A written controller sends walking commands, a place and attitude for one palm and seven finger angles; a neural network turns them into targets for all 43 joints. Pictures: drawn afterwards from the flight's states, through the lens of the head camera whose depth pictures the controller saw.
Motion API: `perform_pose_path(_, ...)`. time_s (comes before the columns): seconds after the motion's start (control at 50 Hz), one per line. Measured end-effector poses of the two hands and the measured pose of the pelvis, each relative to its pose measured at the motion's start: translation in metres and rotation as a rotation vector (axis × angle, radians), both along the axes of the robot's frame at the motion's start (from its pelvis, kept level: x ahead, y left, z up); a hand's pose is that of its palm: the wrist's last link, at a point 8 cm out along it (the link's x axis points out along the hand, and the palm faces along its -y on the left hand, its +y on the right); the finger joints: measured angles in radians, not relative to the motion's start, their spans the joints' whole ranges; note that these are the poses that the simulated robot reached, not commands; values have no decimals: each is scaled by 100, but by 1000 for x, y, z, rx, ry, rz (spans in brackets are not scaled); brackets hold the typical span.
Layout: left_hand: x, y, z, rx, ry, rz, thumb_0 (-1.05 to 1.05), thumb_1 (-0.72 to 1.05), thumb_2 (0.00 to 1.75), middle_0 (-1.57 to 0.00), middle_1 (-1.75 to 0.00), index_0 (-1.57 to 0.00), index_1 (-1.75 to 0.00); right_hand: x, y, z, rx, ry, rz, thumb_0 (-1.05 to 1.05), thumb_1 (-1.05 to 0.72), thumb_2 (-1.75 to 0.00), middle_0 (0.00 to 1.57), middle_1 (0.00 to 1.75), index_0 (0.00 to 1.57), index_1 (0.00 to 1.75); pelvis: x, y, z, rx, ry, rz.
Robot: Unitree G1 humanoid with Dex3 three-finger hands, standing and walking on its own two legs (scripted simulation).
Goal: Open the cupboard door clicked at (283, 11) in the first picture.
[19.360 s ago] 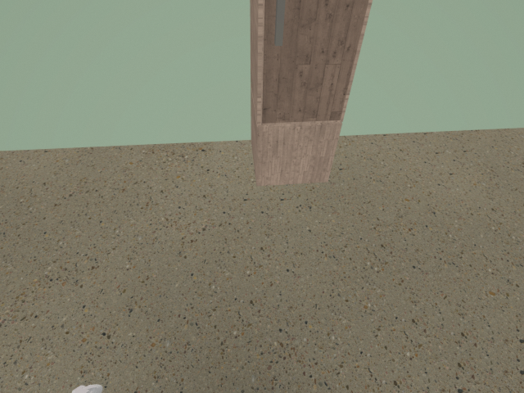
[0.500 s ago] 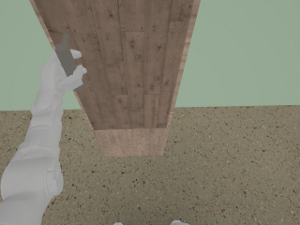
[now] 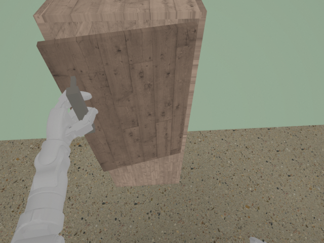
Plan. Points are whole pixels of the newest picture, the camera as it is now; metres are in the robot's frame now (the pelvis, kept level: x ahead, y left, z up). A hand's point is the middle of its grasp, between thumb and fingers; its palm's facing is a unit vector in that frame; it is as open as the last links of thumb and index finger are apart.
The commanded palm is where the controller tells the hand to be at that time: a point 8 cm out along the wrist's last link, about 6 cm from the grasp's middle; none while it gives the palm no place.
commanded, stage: pull the door open along its arc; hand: left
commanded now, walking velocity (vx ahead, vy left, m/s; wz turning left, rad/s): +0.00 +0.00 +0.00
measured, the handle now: (82, 105) +0.44 +0.21 +0.11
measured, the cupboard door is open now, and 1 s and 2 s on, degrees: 12 45 47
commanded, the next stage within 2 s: open thumb and fingers to let go in 0.56 s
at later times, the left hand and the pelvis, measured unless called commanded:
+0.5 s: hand (134, 171) +0.25 +0.06 +0.12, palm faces +0.32 -0.95 -0.01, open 6.9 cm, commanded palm +0.17 +0.09 +0.11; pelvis +0.01 -0.03 +0.00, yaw +3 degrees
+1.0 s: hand (138, 165) +0.26 +0.05 +0.12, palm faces +0.44 -0.90 -0.01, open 9.0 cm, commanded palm +0.21 +0.08 +0.11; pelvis -0.01 -0.05 +0.01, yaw +5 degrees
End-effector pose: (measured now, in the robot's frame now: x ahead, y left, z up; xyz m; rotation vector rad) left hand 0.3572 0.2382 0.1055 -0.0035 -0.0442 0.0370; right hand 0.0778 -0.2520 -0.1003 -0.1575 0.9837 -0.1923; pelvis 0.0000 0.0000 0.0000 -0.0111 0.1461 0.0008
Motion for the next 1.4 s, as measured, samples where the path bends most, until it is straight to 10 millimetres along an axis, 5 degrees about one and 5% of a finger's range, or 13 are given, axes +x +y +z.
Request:
perform_pose_path(0.24,-97,-77,4,-114,31,308,4,62,71,-29,-133,-33,-129,107,42,31,64,-262,214,1,-90,-90,20,30,20,30,1,-5,5,10,-89,33)
perform_pose_path(0.4,-134,-120,11,-9,74,344,4,61,69,-30,-130,-32,-131,141,62,47,117,-319,287,1,-90,-90,20,30,20,30,4,-18,5,12,-138,52)
perform_pose_path(0.58,-154,-144,13,-1,102,280,3,60,67,-27,-124,-30,-129,135,40,37,153,-282,266,1,-90,-90,20,30,20,30,8,-35,3,14,-159,56)
perform_pose_path(0.84,-145,-145,11,4,61,442,2,53,75,-33,-129,-34,-130,104,1,14,60,-180,260,1,-90,-90,20,30,20,30,-8,-53,4,32,-171,89)
perform_pose_path(1.2,-149,-138,11,-3,47,405,0,-31,38,-30,-120,-31,-119,91,24,26,73,-222,246,1,-90,-90,20,30,20,30,-22,-39,9,20,-196,71)
perform_pose_path(1.4,-148,-128,11,7,39,364,-1,-47,31,-26,-86,-25,-85,91,49,33,67,-237,257,1,-90,-90,20,30,20,30,-29,-17,8,9,-202,69)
